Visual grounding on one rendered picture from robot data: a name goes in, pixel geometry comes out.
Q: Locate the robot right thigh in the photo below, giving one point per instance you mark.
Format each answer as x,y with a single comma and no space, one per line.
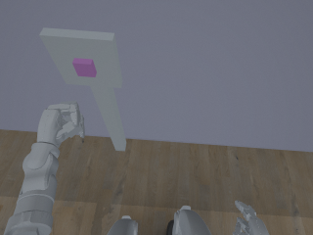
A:
188,222

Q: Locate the robot left thigh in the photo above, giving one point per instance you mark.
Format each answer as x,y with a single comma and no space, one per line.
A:
124,226

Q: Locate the robot right hand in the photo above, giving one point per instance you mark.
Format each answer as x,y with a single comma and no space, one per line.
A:
254,226

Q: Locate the left robot forearm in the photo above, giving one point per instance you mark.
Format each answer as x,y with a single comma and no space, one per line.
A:
33,212

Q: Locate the panel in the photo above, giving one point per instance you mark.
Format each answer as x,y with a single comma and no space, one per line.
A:
64,45

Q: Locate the robot left hand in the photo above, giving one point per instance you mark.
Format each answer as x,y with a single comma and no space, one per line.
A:
54,128

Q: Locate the button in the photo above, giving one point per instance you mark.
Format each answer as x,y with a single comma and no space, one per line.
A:
84,67

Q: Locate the robot thigh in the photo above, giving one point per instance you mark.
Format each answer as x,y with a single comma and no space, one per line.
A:
188,222
124,226

